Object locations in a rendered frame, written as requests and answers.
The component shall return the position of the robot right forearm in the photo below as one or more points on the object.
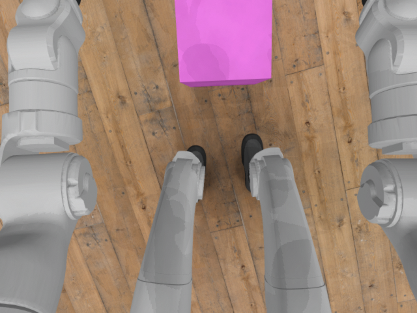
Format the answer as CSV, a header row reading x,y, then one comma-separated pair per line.
x,y
388,37

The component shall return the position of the robot left forearm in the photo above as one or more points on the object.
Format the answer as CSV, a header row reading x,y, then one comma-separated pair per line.
x,y
43,79

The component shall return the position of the right robot foot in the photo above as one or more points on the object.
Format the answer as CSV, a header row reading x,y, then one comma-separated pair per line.
x,y
251,145

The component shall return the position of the robot right shin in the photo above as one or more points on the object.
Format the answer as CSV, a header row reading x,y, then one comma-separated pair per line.
x,y
272,151

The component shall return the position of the robot right upper arm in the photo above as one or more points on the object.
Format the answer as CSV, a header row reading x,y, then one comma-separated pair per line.
x,y
388,197

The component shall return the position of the robot left upper arm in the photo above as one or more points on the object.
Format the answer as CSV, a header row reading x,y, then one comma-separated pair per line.
x,y
42,196

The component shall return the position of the carton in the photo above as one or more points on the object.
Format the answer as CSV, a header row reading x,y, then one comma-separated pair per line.
x,y
224,42

